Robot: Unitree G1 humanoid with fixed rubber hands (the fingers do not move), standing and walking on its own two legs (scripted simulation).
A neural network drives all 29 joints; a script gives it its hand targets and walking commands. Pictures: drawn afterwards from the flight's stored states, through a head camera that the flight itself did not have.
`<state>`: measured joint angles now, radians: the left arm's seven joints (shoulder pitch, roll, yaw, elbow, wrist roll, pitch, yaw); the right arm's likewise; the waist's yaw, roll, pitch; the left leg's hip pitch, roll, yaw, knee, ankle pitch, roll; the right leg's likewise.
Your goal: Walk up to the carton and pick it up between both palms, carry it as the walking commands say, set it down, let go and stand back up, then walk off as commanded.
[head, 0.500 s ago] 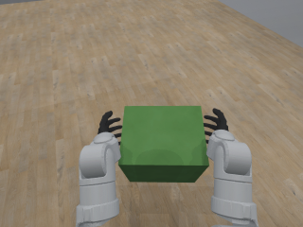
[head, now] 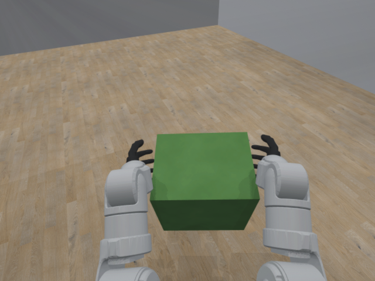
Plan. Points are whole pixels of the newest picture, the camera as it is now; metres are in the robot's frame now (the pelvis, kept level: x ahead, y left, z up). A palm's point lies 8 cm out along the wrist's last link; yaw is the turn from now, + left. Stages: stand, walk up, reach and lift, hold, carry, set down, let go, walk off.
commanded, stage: carry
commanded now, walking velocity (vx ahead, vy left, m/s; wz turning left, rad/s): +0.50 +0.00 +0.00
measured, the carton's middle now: (202, 184) +0.35 -0.01 +0.06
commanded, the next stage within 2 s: none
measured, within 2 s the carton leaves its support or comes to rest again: neither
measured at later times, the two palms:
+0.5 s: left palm (132, 157) +0.37 +0.14 +0.13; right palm (257, 153) +0.37 -0.13 +0.13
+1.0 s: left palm (156, 107) +0.59 +0.11 +0.12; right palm (249, 105) +0.60 -0.17 +0.12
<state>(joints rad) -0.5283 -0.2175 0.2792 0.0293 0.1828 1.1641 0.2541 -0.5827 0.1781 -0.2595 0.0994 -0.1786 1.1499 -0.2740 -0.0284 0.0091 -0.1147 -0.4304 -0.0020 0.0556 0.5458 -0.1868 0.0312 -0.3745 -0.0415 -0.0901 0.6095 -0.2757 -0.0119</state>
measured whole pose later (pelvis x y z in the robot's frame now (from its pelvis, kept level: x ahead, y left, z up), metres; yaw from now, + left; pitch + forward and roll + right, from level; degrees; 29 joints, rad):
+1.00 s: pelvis +0.32 -0.04 +0.02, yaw +2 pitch +4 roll +2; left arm -0.23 -0.15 0.05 -0.31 0.10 1.26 0.24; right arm -0.24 0.15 -0.05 -0.31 -0.12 1.26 -0.26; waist 0.02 0.01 -0.11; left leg -0.53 0.05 0.07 0.79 -0.28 -0.02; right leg -0.14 -0.05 -0.22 0.34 -0.28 -0.04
